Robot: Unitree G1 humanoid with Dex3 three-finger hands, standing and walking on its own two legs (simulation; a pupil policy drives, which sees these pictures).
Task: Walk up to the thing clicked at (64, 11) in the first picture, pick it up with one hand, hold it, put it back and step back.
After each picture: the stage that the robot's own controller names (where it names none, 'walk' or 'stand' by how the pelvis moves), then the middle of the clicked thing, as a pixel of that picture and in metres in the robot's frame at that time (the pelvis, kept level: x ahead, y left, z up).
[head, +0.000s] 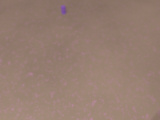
stand; (63, 9) +2.22 +0.32 -0.72
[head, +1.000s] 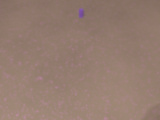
walk; (81, 13) +2.10 +0.14 -0.70
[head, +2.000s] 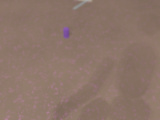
walk; (66, 32) +1.50 +0.21 -0.71
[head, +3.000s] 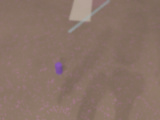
walk; (58, 68) +0.97 +0.25 -0.71
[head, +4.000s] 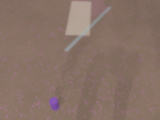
walk; (54, 104) +0.59 +0.25 -0.71
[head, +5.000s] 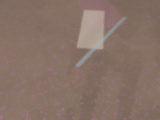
stand; out of the picture +0.39 +0.19 -0.70
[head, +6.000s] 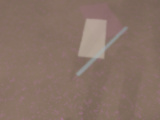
stand; out of the picture +0.36 +0.19 -0.72
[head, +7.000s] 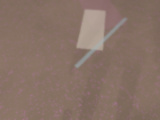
stand; out of the picture +0.37 +0.19 -0.72
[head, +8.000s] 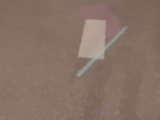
stand; out of the picture +0.36 +0.20 -0.73
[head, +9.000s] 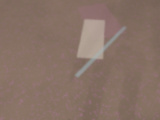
stand; out of the picture +0.35 +0.20 -0.73
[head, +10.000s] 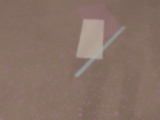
stand; out of the picture +0.34 +0.20 -0.73
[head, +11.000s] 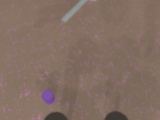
go down; (48, 97) +0.39 +0.20 -0.52
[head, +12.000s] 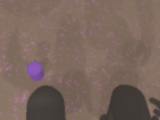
go down; (35, 71) +0.43 +0.23 -0.33
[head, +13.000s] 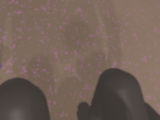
close in; out of the picture +0.41 +0.26 -0.23
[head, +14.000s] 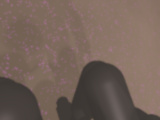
close; out of the picture +0.40 +0.28 -0.22
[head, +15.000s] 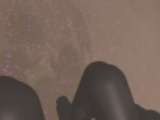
lift; out of the picture +0.38 +0.27 -0.22
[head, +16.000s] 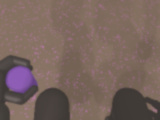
lift; (23, 82) +0.32 +0.22 -0.05
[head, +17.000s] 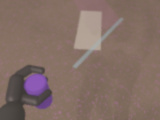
hold; (39, 92) +0.32 +0.17 +0.03
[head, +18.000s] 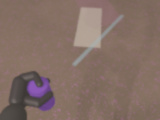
hold; (42, 94) +0.32 +0.17 +0.00
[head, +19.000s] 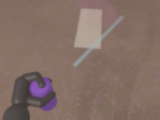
crouch; (44, 94) +0.32 +0.16 +0.00
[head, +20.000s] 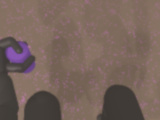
crouch; (22, 58) +0.43 +0.20 -0.09
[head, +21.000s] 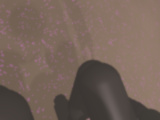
lower; out of the picture +0.41 +0.29 -0.23
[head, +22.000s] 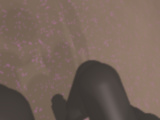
lower; out of the picture +0.42 +0.29 -0.23
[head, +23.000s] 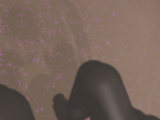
lower; out of the picture +0.42 +0.29 -0.23
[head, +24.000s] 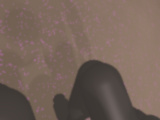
lower; out of the picture +0.42 +0.29 -0.22
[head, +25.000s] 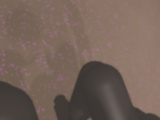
loosen; out of the picture +0.41 +0.28 -0.23
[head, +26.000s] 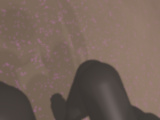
withdraw; out of the picture +0.41 +0.28 -0.23
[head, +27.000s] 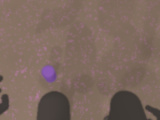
walk; (49, 74) +0.44 +0.20 -0.40
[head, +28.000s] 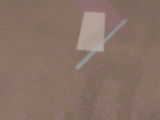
stand; out of the picture +0.37 +0.16 -0.66
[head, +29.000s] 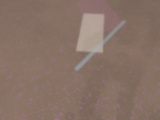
stand; out of the picture +0.38 +0.18 -0.67
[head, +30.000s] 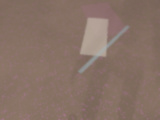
stand; out of the picture +0.39 +0.16 -0.71
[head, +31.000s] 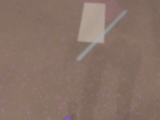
walk; out of the picture +0.41 +0.14 -0.70
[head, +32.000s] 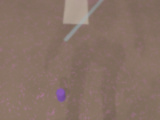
walk; (61, 95) +0.57 +0.17 -0.70
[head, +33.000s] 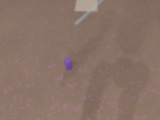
walk; (68, 64) +0.92 +0.21 -0.69
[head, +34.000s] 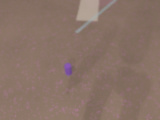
stand; (68, 69) +0.96 +0.19 -0.71
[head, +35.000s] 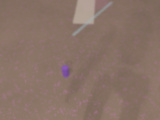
stand; (65, 71) +0.99 +0.21 -0.72
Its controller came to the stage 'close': yes
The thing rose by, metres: 0.70
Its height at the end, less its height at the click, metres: +0.00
